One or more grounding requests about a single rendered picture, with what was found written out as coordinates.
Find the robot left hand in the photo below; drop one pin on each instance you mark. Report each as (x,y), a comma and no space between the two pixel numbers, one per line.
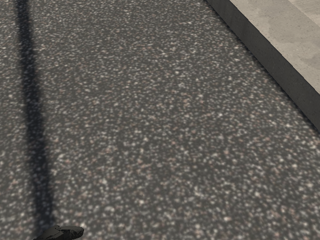
(61,233)

